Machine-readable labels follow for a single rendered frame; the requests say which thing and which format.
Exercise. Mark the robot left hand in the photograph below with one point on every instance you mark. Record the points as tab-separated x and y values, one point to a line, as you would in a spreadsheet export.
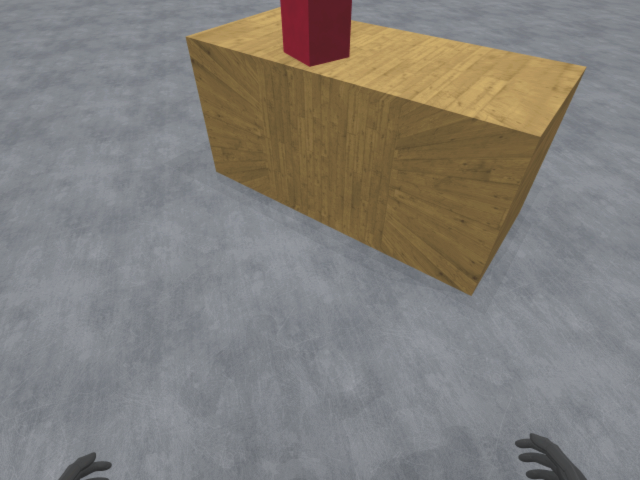
84	466

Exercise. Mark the pedestal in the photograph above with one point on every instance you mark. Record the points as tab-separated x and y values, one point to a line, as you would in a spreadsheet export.
420	147

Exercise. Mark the robot right hand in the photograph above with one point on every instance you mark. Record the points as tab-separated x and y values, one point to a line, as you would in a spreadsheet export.
563	468

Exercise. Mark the carton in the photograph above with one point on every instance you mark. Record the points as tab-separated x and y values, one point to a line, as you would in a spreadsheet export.
316	31

